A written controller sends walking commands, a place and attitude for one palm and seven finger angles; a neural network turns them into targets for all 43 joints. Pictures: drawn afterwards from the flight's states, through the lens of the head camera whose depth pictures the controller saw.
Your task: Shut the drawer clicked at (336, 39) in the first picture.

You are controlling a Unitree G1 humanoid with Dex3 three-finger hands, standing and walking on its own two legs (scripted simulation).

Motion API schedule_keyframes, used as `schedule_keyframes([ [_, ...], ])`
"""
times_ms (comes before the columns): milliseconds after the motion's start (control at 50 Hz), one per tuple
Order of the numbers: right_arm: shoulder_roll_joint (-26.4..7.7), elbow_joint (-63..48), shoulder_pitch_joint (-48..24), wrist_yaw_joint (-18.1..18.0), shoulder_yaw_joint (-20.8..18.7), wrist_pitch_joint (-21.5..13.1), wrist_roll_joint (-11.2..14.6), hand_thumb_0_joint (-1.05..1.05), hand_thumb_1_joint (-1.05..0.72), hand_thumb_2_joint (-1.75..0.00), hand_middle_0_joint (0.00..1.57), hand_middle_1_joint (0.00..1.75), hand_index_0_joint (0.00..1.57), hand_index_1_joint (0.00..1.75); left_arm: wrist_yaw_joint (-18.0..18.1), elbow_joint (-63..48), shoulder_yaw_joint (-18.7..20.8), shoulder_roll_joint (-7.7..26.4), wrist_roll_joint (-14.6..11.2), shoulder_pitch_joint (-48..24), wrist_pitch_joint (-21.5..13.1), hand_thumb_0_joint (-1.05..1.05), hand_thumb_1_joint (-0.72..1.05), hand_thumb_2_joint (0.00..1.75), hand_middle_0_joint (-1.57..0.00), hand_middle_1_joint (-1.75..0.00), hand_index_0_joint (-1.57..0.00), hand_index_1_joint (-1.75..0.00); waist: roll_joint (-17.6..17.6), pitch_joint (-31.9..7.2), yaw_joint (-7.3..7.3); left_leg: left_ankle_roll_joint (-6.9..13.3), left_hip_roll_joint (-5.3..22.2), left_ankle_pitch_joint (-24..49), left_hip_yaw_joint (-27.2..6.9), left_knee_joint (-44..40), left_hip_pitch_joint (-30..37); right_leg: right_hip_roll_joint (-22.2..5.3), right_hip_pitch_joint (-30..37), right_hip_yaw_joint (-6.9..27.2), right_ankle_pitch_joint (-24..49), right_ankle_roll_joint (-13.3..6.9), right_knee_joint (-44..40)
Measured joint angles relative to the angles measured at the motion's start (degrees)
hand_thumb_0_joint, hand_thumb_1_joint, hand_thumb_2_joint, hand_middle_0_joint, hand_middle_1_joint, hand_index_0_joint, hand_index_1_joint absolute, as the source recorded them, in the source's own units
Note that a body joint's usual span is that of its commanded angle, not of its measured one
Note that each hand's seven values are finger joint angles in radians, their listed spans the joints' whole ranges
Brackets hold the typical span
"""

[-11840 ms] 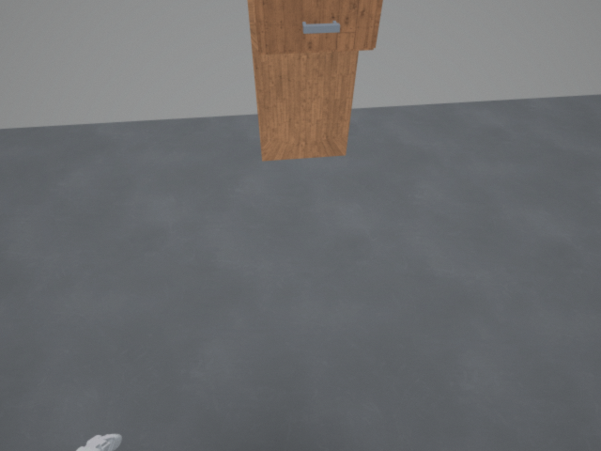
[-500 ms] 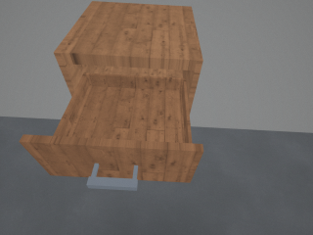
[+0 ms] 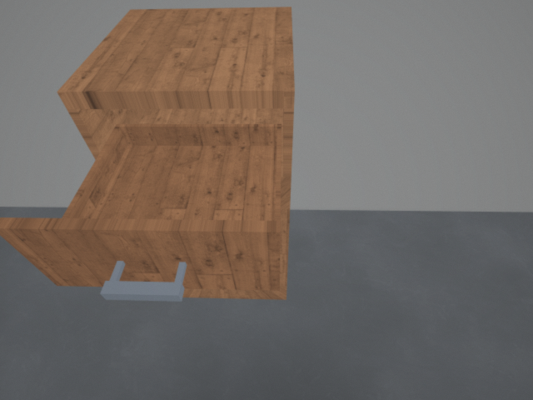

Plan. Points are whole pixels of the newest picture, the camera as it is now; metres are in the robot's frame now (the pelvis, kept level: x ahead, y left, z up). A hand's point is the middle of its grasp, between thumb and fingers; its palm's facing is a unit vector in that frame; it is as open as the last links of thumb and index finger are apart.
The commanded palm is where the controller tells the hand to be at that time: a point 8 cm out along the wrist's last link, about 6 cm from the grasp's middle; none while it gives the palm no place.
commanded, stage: come to a stop and stand still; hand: left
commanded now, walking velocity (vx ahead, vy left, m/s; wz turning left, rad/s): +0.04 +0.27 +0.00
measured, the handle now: (147, 279) +0.29 +0.21 +0.02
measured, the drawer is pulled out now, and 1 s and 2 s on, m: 0.30 0.30 0.30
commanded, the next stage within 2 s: look again from close up in 1.18 s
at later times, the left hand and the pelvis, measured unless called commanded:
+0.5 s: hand out of the picture -0.03 +0.21 -0.18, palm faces +0.10 -0.97 -0.24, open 7.4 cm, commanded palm none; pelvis -0.01 +0.02 +0.00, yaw +2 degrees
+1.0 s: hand out of the picture +0.01 +0.24 -0.17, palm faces +0.05 -0.98 -0.17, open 7.3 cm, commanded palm none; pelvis +0.01 +0.07 +0.00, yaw +1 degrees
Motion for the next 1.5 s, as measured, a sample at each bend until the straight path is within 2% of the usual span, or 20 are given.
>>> schedule_keyframes([
  [160, -0.71, -1.34, -1.26, -0.11, -0.15, 0.46, 0.59, 0.01, -0.91, -0.90, 0.20, 0.30, 0.20, 0.30, 0.28, -0.20, -0.57, -1.33, 0.07, 2.21, -1.30, 0.00, 0.93, 0.90, -0.20, -0.30, -0.20, -0.30, -1.45, 1.21, 1.82, -2.51, -0.87, -0.36, 0.31, 5.89, -1.71, -0.56, 1.95, 0.39, 2.32, -0.97, -3.98],
  [260, -0.70, -3.00, -3.36, 0.22, -0.30, 1.34, 0.71, 0.01, -0.91, -0.90, 0.20, 0.30, 0.20, 0.30, 0.48, -0.25, -0.50, -0.83, 0.21, 3.40, -0.77, 0.00, 0.92, 0.90, -0.20, -0.30, -0.20, -0.30, -1.96, 2.37, 2.52, -3.06, -0.74, 1.42, 0.20, 7.07, -3.44, -1.46, 2.08, -0.32, 2.17, -0.79, -3.40],
  [340, -0.16, -4.18, -4.92, 0.72, -0.29, 1.35, 0.75, 0.01, -0.91, -0.90, 0.20, 0.30, 0.20, 0.30, 0.33, 0.11, -0.33, 0.08, 0.51, 4.10, -0.21, 0.00, 0.91, 0.90, -0.20, -0.30, -0.20, -0.30, -2.68, 2.53, 3.07, -2.63, -0.10, 2.58, 0.51, 3.35, -2.68, -2.02, 1.76, -0.71, 1.87, -0.36, -2.60],
  [400, 0.48, -4.67, -5.47, 0.95, -0.01, 0.56, 0.74, 0.01, -0.91, -0.90, 0.20, 0.30, 0.20, 0.30, 0.16, 0.48, -0.20, 0.93, 0.58, 4.45, 0.09, 0.00, 0.91, 0.90, -0.20, -0.30, -0.20, -0.30, -3.38, 2.18, 3.45, -2.02, 0.26, 4.71, 1.27, -4.29, 0.59, -2.38, 1.19, -0.77, 1.33, 0.29, -1.48],
  [460, 0.72, -4.84, -4.96, 0.83, 0.50, -1.01, 0.68, 0.01, -0.91, -0.90, 0.20, 0.30, 0.20, 0.30, 0.07, 0.72, -0.22, 1.24, 0.34, 4.85, 0.50, 0.00, 0.91, 0.90, -0.20, -0.30, -0.20, -0.30, -2.42, 1.26, 3.13, -1.02, 1.35, 9.66, 2.03, -14.96, 6.00, -1.72, -0.07, -1.47, -0.28, 1.34, 1.31],
  [540, 2.27, -3.44, -4.38, -0.01, 0.95, -2.01, 0.67, 0.00, -0.93, -0.90, 0.20, 0.30, 0.20, 0.30, 0.03, 1.41, -0.30, 1.61, 0.04, 3.52, 0.87, 0.00, 0.91, 0.90, -0.20, -0.30, -0.20, -0.30, -3.66, 1.56, 3.32, -0.23, 0.55, 9.41, 2.84, -14.73, 6.52, -2.59, 0.73, -0.82, 0.07, 2.68, 0.85],
  [760, 2.15, -0.96, 0.34, -0.22, 2.34, -3.15, 0.65, 0.00, -0.95, -0.90, 0.20, 0.30, 0.20, 0.30, -0.48, 2.51, -1.19, 0.11, -0.38, 1.73, -0.41, 0.00, 0.91, 0.90, -0.20, -0.30, -0.20, -0.30, -3.61, 0.88, 1.34, 2.18, -1.27, 9.98, 3.59, -17.56, 7.97, -4.16, 3.01, -0.14, 1.92, 5.07, -3.87],
  [960, 5.12, 1.57, 3.97, -0.22, 3.01, -3.75, 0.79, 0.01, -0.92, -0.90, 0.20, 0.30, 0.20, 0.30, -0.27, 4.06, -1.05, -0.68, -0.60, 1.56, -0.57, 0.00, 0.91, 0.90, -0.20, -0.30, -0.20, -0.30, -3.21, 1.29, 0.32, 3.40, -2.53, 9.82, 4.30, -18.82, 9.25, -5.35, 3.92, 0.56, 1.82, 6.26, -4.63],
  [1160, 6.45, 2.57, 4.36, -0.49, 2.70, -4.32, 0.96, 0.01, -0.91, -0.90, 0.20, 0.30, 0.20, 0.30, 0.05, 5.45, -0.97, -2.34, -0.61, 3.01, -0.75, 0.00, 0.91, 0.90, -0.20, -0.30, -0.20, -0.30, -2.55, 1.34, 0.20, 3.84, -2.97, 9.27, 4.76, -18.98, 9.89, -5.80, 4.24, 1.04, 1.24, 6.75, -4.40],
  [1280, 5.97, 2.67, 3.68, -0.79, 2.42, -4.44, 0.92, 0.01, -0.91, -0.90, 0.20, 0.30, 0.20, 0.30, 0.14, 6.00, -1.13, -3.35, -0.59, 3.75, -0.82, 0.00, 0.91, 0.90, -0.20, -0.30, -0.20, -0.30, -2.58, 1.09, 0.42, 3.79, -2.89, 8.85, 4.80, -18.70, 10.13, -5.73, 4.49, 1.09, 0.88, 6.74, -4.19],
  [1360, 4.15, -0.34, 3.81, -0.19, 2.57, -3.58, 0.33, 0.02, -0.92, -0.90, 0.20, 0.30, 0.20, 0.30, 0.74, 6.00, -1.69, -3.58, 0.00, 3.57, -1.54, 0.00, 0.91, 0.90, -0.20, -0.30, -0.20, -0.30, -1.70, 0.87, -0.17, 3.63, -2.28, 6.85, 3.89, -13.88, 6.60, -5.35, 2.33, 0.14, -0.29, 6.41, -1.55],
  [1420, 2.79, -2.10, 4.04, -0.27, 2.32, -3.59, 0.16, 0.02, -0.92, -0.90, 0.20, 0.30, 0.20, 0.30, 0.31, 5.84, -1.71, -3.32, -0.03, 3.54, -1.17, 0.00, 0.91, 0.90, -0.20, -0.30, -0.20, -0.30, -1.09, 0.22, 0.01, 3.74, -2.40, 5.81, 3.73, -12.18, 5.88, -5.55, 1.40, 0.02, -1.82, 5.77, 0.79],
  [1500, 1.37, -2.96, 3.05, -0.47, 2.09, -3.22, 0.14, 0.02, -0.92, -0.90, 0.20, 0.30, 0.20, 0.30, 0.16, 5.41, -1.56, -2.76, -0.05, 3.71, -1.00, 0.00, 0.91, 0.90, -0.20, -0.30, -0.20, -0.30, -0.33, -0.44, 0.37, 3.53, -2.24, 5.16, 3.91, -11.60, 6.42, -5.47, 1.68, 0.27, -2.51, 6.19, 1.67],
])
